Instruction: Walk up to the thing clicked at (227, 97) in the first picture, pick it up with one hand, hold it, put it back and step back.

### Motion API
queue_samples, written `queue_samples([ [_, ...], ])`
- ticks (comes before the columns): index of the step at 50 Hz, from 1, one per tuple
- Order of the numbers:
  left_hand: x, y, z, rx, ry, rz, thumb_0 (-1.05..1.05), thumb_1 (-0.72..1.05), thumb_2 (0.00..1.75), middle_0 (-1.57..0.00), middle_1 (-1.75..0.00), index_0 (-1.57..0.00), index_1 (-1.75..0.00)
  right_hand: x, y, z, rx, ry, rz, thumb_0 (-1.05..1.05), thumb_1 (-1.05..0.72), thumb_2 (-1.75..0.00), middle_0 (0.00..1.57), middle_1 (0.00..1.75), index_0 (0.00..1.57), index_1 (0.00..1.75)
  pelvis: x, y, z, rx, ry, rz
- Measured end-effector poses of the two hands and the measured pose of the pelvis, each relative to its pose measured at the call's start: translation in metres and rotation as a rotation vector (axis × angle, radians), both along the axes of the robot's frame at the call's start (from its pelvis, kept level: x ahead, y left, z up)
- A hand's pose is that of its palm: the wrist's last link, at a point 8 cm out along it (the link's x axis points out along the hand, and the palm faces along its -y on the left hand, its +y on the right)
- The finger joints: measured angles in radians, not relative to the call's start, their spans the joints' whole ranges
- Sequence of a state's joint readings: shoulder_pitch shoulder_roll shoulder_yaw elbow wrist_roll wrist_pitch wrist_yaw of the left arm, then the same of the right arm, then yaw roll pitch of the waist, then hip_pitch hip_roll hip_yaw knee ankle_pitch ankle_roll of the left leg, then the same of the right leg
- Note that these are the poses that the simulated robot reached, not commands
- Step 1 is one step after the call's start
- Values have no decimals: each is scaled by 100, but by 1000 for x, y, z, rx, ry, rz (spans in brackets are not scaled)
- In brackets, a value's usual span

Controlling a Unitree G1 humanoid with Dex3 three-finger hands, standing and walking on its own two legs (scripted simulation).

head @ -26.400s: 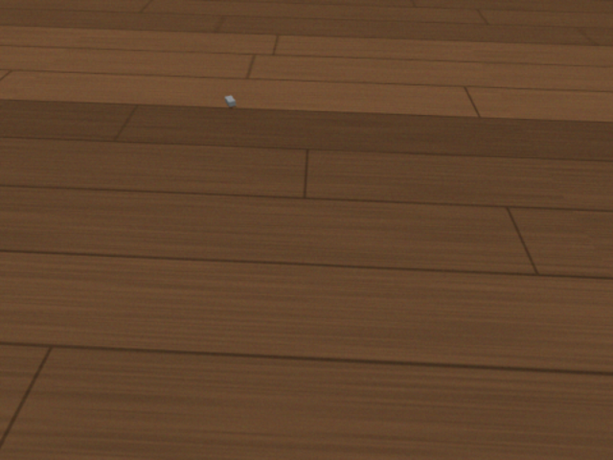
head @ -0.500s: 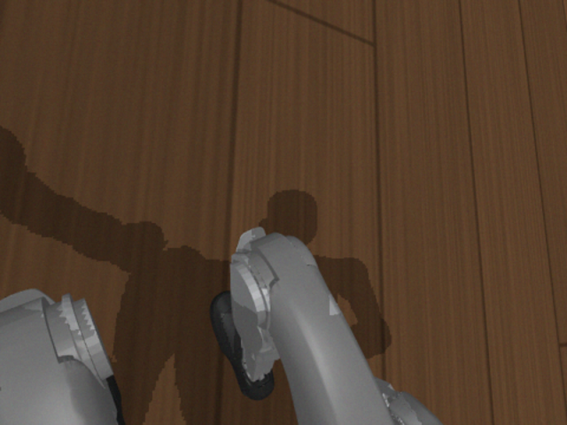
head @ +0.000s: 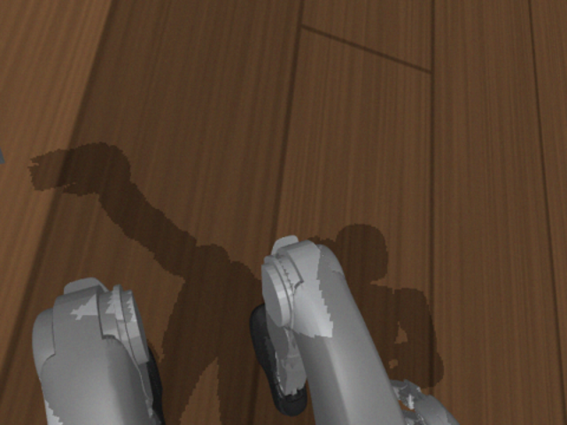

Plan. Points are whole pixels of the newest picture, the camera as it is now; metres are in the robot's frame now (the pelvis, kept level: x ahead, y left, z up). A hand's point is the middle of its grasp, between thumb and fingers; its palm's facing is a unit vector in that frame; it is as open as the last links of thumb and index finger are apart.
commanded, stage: lift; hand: left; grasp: from above
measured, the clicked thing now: out of the picture +0.51 +0.34 -0.18
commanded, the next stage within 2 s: hold in 1.72 s
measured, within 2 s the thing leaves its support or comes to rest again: neither
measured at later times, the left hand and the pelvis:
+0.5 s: hand out of the picture +0.43 +0.34 -0.05, palm faces -0.43 -0.14 -0.89, open 7.2 cm; pelvis -0.01 +0.00 +0.06, yaw +4 degrees
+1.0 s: hand out of the picture +0.35 +0.31 +0.15, palm faces -0.40 -0.15 -0.90, open 7.2 cm; pelvis +0.00 +0.00 +0.23, yaw +8 degrees
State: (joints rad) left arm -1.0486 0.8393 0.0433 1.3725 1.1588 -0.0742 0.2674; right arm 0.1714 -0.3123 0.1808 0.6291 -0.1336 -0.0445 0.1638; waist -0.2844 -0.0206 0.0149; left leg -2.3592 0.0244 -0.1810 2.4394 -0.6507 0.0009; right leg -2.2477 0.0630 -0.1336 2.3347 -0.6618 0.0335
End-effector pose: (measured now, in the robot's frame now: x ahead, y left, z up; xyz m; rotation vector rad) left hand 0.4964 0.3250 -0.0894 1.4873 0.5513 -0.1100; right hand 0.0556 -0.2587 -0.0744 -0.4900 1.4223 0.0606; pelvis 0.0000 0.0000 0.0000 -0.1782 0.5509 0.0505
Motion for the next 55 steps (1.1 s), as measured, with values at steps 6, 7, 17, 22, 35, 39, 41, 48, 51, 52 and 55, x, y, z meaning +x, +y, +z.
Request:
queue_samples([
  [6,0,1,11,-6,11,7,1,43,2,-98,-16,-101,-13,-5,-2,3,-17,20,-33,0,-91,-90,20,30,20,30,0,0,7,5,13,6],
  [7,-1,1,13,-10,14,10,1,44,2,-98,-17,-101,-13,-6,-2,5,-20,23,-40,0,-91,-90,20,30,20,30,0,0,8,5,16,8],
  [17,-27,9,46,-32,54,4,1,46,0,-94,-20,-98,-16,-1,-8,25,-43,35,-81,0,-91,-90,20,30,21,30,-2,1,35,15,45,31],
  [22,-46,13,76,-42,38,-4,1,47,1,-93,-21,-97,-17,13,-10,37,-46,-6,-84,0,-90,-90,20,30,21,30,-4,1,52,25,53,44],
  [35,-98,15,168,-44,14,-9,1,48,0,-92,-23,-96,-18,64,8,83,21,-195,-82,0,-90,-90,20,30,21,30,-10,3,112,55,24,65],
  [39,-110,9,201,-45,2,-6,1,47,0,-92,-22,-97,-17,75,17,105,47,-240,-92,0,-90,-90,20,30,21,30,-9,4,138,65,4,71],
  [41,-116,6,218,-45,-4,-5,1,47,0,-92,-22,-97,-17,79,21,118,58,-257,-100,0,-89,-90,20,30,21,30,-8,4,153,71,-9,75],
  [48,-137,-5,282,-50,-2,9,2,47,0,-93,-21,-98,-16,87,28,171,82,-297,-129,0,-89,-89,20,30,21,30,-3,3,210,93,-60,88],
  [51,-145,-9,309,-52,4,12,2,47,0,-94,-21,-98,-16,89,27,196,85,-313,-141,0,-89,-89,20,30,21,30,2,3,236,104,-88,93],
  [52,-147,-10,318,-52,4,14,2,46,0,-94,-21,-98,-16,89,27,204,86,-319,-145,0,-89,-89,20,30,21,30,3,3,244,109,-98,94],
  [55,-153,-12,343,-51,7,19,1,46,1,-94,-21,-98,-16,91,25,229,83,-341,-153,0,-89,-90,20,30,21,30,8,3,268,120,-129,99],
])
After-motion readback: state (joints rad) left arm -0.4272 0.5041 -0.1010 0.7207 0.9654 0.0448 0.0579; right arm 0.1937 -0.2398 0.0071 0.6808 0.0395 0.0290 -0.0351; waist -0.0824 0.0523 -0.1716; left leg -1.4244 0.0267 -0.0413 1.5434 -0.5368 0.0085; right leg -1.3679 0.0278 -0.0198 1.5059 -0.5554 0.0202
